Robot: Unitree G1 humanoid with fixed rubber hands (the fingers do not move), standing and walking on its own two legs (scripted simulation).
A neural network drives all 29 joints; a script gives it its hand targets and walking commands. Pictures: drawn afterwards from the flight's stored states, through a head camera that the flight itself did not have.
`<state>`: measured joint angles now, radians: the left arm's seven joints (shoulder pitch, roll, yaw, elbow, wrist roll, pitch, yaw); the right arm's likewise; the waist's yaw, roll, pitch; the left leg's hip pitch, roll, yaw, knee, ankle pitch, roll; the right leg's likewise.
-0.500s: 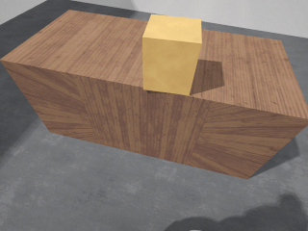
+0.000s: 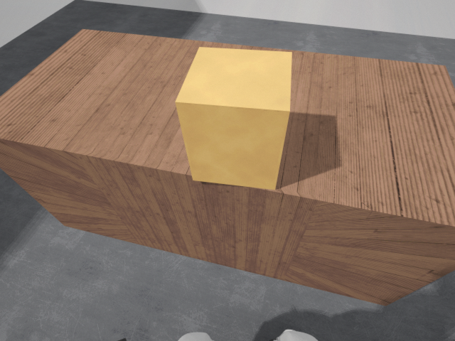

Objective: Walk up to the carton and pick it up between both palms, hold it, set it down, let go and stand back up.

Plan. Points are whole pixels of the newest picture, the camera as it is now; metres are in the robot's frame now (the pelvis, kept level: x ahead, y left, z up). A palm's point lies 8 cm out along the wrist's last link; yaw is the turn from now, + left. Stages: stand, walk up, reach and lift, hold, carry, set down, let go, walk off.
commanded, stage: walk up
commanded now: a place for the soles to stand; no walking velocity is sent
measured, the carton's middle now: (238, 121) +0.58 +0.02 +0.02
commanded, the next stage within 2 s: none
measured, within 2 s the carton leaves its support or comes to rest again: neither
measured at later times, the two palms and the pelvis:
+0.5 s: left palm out of the picture +0.14 +0.24 -0.11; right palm (408, 334) +0.16 -0.28 -0.09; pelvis +0.04 -0.02 +0.00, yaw +0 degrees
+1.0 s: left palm out of the picture +0.09 +0.23 -0.12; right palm out of the picture +0.06 -0.29 -0.11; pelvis +0.03 -0.02 +0.01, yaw +0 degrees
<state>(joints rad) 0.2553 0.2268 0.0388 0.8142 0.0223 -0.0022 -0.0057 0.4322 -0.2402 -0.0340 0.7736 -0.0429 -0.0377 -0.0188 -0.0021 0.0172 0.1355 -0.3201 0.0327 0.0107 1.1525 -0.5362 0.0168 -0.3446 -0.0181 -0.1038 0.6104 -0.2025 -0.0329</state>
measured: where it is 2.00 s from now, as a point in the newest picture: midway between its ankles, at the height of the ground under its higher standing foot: outside the picture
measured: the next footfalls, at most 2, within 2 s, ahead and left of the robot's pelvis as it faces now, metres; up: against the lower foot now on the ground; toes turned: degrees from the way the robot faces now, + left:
left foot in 0.18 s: +0.15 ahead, +0.10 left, +0.00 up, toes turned +1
right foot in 0.52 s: +0.07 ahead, -0.17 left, +0.00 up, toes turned +0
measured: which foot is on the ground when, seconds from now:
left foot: up 0.00-0.16, down 0.18-1.00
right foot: down 0.00-0.20, up 0.22-0.50, down 0.52-1.00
